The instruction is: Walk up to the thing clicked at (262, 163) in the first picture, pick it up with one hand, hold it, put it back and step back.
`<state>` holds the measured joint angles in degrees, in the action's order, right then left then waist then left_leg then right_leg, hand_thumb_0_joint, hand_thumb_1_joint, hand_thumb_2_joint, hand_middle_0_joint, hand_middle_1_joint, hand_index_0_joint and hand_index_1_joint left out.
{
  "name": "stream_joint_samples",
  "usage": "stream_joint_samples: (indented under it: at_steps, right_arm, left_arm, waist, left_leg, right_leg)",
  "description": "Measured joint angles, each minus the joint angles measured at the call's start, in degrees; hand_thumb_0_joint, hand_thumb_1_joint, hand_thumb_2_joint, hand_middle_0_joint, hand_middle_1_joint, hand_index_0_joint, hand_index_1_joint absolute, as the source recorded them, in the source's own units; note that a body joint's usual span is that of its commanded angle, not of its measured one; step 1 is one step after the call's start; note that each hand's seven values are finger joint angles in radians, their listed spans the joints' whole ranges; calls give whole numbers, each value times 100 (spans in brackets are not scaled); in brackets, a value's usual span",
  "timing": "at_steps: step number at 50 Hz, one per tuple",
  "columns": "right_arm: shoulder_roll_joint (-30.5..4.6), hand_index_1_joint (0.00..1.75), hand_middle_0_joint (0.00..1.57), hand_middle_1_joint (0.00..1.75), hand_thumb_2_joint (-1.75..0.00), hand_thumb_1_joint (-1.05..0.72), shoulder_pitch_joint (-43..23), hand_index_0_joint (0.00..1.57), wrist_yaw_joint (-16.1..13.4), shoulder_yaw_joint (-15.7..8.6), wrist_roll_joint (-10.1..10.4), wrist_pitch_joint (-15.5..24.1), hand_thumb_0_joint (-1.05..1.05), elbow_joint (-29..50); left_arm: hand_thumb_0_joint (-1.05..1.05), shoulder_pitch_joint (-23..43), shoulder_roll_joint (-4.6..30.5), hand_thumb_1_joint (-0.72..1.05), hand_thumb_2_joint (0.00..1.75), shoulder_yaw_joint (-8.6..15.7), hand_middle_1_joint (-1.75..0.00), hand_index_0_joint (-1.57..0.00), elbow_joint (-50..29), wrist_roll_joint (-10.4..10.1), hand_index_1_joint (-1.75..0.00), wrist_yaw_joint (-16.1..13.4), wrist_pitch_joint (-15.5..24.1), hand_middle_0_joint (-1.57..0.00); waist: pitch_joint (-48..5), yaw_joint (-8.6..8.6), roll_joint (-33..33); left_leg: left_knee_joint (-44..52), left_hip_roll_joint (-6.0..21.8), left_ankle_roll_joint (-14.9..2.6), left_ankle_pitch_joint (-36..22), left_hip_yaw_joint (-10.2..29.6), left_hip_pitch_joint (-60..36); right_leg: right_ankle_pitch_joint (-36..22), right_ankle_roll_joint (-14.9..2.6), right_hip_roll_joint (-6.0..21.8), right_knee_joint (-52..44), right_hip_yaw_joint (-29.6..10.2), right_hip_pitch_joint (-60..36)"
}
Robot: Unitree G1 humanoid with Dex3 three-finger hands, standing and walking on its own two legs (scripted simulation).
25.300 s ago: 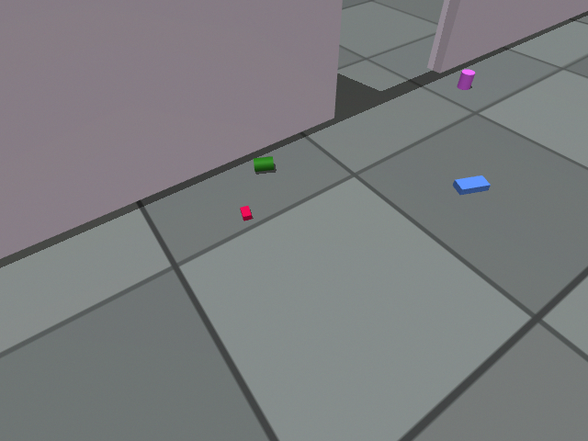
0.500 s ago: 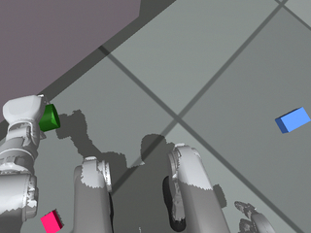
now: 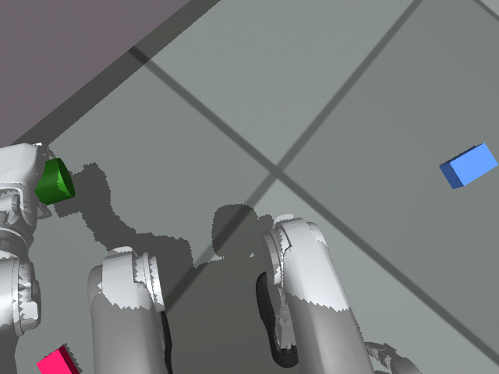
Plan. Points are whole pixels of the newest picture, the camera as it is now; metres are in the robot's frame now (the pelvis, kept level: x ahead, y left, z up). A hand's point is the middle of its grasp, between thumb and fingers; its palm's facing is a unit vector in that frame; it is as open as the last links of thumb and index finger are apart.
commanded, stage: lower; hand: left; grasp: from above
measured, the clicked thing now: (33, 187) +0.45 +0.29 -0.19
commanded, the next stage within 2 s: rest in 0.34 s
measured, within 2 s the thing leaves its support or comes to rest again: neither
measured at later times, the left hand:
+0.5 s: hand (46, 197) +0.44 +0.29 -0.24, palm faces -0.45 -0.12 -0.89, open 9.9 cm
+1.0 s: hand (59, 196) +0.45 +0.29 -0.28, palm faces -0.45 -0.14 -0.88, open 9.9 cm
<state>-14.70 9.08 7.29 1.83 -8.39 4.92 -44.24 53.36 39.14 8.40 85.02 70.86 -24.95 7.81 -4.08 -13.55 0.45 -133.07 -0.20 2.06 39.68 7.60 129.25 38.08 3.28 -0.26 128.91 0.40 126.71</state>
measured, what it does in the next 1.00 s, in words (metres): lowers itself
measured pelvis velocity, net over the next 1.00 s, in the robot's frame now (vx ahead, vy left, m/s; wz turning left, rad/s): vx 0.01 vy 0.01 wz -0.09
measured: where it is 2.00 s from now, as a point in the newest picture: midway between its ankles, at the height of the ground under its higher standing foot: (221, 353)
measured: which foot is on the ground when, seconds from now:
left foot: down 0.00-1.00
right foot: down 0.00-1.00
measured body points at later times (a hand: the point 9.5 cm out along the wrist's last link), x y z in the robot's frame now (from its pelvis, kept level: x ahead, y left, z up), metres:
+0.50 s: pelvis +0.01 +0.00 -0.03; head +0.27 +0.07 +0.33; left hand +0.46 +0.30 -0.19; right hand +0.05 -0.28 -0.13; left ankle +0.08 +0.13 -0.32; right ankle +0.10 -0.14 -0.32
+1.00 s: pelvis +0.01 +0.01 -0.06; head +0.28 +0.08 +0.30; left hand +0.47 +0.29 -0.23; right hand +0.03 -0.26 -0.14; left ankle +0.08 +0.13 -0.32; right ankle +0.10 -0.14 -0.32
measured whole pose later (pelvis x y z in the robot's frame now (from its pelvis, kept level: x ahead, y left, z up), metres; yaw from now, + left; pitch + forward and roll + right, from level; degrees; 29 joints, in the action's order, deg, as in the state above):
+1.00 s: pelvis +0.01 +0.01 -0.06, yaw -5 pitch +32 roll -11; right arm -17.2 6.1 13.6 7.7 -13.2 8.9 -43.9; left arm 55.1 47.8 13.4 94.6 73.7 -34.3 11.3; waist 4.3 -17.7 -3.5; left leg -145.8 -0.8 1.9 42.5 12.3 135.6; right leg 39.3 4.3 -1.9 137.8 3.3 131.1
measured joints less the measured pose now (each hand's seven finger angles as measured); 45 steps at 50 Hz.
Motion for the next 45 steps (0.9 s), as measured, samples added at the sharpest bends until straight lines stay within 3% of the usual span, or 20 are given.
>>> stream_joint_samples:
  at_steps: [16,28,36,45]
  right_arm:
    - [-152,30,20,29,-89,-90,-114,21,161,160,-120,94,0,45]
    - [-157,30,20,29,-89,-90,-248,21,303,140,-237,104,0,-16]
    - [-140,30,20,29,-89,-90,-358,21,407,314,-330,220,0,-7]
    - [-195,30,20,29,-89,-90,-322,21,558,530,-429,351,0,34]
  left_arm:
    - [0,158,307,2,38,75,-36,-80,368,131,-36,-144,225,-81]
    - [0,-5,377,2,37,293,-35,-80,374,261,-35,-620,215,-81]
    - [0,235,561,3,37,257,-35,-79,798,245,-34,-704,151,-81]
    - [0,257,784,3,37,395,-37,-79,928,230,-36,-829,296,-80]
  waist:
    - [264,-79,-149]
    - [375,-181,-263]
    - [534,-279,-256]
    - [776,-368,-344]
  left_leg:
    - [-443,-48,13,96,131,292]
    - [-801,-55,7,174,210,523]
    - [-984,-47,-23,222,266,601]
    - [-1199,-52,-21,275,402,621]
  right_leg:
    - [82,37,-17,358,74,224]
    - [120,55,-66,645,106,430]
    - [132,90,-105,757,139,477]
    - [134,110,-145,866,238,451]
